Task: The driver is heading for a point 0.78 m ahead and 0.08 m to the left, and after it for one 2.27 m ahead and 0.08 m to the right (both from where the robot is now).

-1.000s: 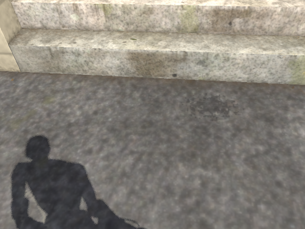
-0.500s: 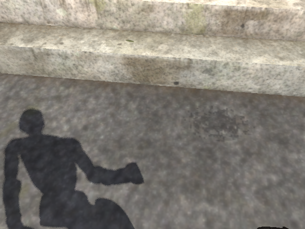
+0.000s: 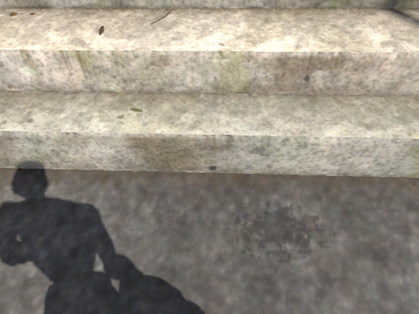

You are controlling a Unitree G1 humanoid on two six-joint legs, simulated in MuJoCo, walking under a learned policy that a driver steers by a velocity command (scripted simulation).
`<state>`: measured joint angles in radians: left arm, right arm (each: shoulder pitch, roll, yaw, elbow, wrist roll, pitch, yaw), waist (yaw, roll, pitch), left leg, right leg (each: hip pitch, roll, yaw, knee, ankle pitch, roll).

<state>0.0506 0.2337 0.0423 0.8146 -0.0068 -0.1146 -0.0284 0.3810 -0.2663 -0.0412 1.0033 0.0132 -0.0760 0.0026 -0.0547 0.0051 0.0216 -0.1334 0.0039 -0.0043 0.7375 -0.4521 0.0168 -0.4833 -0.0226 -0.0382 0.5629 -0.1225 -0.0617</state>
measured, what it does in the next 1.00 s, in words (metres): walks ahead: left foot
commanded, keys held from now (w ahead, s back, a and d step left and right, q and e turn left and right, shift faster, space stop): w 1.00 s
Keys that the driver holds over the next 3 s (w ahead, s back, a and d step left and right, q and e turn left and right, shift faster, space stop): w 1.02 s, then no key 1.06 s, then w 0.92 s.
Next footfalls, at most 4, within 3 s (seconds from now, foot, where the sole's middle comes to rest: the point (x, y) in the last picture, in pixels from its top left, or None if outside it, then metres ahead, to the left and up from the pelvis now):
0.54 left None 0.46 0.14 -0.76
1.06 right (242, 229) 0.74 -0.10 -0.76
1.42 left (168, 236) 0.73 0.16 -0.76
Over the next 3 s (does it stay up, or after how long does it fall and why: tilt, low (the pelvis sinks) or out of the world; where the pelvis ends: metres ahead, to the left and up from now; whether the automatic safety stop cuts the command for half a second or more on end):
stays up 0.73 0.02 0.03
